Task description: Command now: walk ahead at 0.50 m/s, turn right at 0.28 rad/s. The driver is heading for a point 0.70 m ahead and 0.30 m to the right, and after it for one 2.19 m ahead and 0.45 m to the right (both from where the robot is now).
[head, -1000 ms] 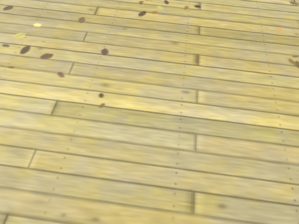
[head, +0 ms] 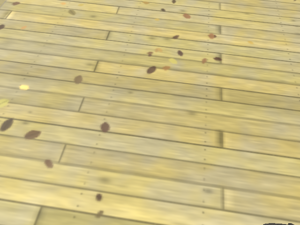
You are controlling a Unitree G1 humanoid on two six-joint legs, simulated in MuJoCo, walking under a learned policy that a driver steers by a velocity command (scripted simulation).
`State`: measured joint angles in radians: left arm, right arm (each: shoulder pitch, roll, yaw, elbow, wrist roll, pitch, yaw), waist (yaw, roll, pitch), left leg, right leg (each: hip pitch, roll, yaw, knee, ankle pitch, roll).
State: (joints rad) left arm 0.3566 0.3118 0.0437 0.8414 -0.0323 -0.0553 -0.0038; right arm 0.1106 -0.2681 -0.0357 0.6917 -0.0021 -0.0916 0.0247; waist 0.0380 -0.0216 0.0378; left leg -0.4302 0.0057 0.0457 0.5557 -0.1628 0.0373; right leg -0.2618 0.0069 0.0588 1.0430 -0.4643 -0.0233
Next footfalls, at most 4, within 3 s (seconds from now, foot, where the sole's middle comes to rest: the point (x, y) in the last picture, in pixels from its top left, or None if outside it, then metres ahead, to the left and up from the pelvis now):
0.46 right None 0.38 -0.16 -0.76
0.94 left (176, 169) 0.72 -0.09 -0.76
1.38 right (242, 165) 0.76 -0.41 -0.76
1.86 left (204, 107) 1.12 -0.26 -0.76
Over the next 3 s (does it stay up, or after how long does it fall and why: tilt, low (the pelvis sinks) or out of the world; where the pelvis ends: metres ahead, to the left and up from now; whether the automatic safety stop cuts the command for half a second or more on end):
stays up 1.57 -0.33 0.00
